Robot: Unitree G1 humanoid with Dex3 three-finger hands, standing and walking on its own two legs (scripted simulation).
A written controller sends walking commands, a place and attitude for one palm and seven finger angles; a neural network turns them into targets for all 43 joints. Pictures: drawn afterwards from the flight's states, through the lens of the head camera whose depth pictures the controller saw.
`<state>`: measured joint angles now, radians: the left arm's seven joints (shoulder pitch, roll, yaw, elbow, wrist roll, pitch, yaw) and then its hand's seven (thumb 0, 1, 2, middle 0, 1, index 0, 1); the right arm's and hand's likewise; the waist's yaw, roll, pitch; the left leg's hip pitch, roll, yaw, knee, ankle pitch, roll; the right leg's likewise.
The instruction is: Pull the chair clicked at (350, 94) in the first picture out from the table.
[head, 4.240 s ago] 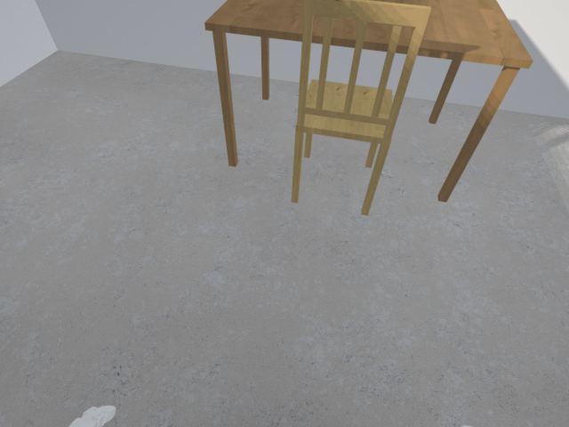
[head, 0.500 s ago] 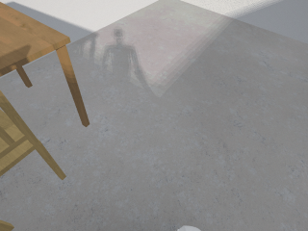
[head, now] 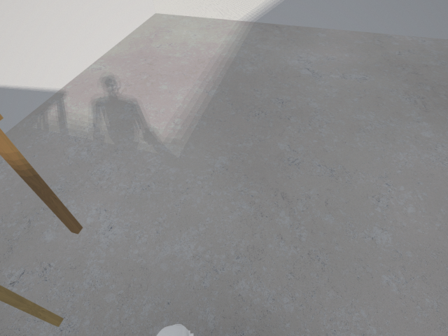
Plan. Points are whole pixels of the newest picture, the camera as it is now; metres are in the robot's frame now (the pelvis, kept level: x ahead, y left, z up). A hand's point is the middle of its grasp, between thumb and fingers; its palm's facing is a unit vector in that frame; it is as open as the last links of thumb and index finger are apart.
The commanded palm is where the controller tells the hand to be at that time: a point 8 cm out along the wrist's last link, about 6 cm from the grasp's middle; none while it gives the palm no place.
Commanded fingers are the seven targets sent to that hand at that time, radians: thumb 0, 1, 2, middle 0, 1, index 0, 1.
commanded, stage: walk to a spot facing it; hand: left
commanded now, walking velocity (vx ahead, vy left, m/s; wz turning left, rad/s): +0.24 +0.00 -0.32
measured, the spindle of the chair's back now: out of the picture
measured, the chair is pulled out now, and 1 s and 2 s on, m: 0.00 0.00 0.00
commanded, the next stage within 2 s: turn to face it in 0.38 s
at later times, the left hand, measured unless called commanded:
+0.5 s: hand (123, 317) +0.19 +0.24 -0.17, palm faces -0.21 -0.96 -0.19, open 7.4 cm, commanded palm none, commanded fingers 0.00 0.90 0.90 -0.20 -0.30 -0.20 -0.30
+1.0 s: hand (156, 285) +0.27 +0.19 -0.19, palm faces -0.09 -0.98 -0.16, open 7.3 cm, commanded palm none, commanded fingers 0.00 0.90 0.90 -0.20 -0.30 -0.20 -0.30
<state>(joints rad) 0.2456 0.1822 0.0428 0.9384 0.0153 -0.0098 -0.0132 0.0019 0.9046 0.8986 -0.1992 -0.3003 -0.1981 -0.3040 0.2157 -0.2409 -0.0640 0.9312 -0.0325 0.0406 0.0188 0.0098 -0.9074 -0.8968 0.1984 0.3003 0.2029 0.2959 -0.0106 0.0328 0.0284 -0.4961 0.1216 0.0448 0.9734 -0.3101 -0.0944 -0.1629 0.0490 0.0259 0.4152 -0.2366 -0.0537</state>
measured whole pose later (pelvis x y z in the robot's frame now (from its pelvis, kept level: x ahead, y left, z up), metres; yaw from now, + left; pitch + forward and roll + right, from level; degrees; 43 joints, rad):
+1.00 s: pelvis +0.13 +0.03 -0.02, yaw -5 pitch -1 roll -2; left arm 0.11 0.16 0.05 0.95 0.02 0.02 0.03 -0.01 0.91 0.90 -0.20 -0.30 -0.20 -0.30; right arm 0.24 -0.18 -0.06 0.98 -0.02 0.05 0.02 0.01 -0.91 -0.90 0.20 0.30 0.20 0.30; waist -0.05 -0.02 0.07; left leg -0.38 0.09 0.13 0.77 -0.36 -0.06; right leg -0.25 -0.17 -0.28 0.63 -0.33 0.05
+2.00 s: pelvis +0.11 +0.03 -0.02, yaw +30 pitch +1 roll +0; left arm 0.26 0.23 0.04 0.91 0.02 0.03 0.01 0.00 0.90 0.90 -0.20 -0.30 -0.20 -0.30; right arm 0.12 -0.26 -0.06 0.90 -0.02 0.06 0.04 0.01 -0.91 -0.90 0.20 0.30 0.20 0.30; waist 0.01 -0.03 0.10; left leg -0.29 0.03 0.09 0.61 -0.32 -0.03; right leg -0.22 -0.19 -0.26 0.65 -0.40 0.06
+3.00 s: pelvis +0.09 +0.03 -0.02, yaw +63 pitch +0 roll +0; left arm 0.28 0.27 0.05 0.95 0.01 0.05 0.02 0.00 0.90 0.90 -0.20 -0.30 -0.20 -0.30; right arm 0.11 -0.24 -0.05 0.90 -0.01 0.04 0.03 0.01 -0.91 -0.90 0.20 0.30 0.20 0.30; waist 0.03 -0.06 0.10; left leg -0.30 0.00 0.08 0.65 -0.33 0.03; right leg -0.29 -0.18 -0.19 0.80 -0.49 0.07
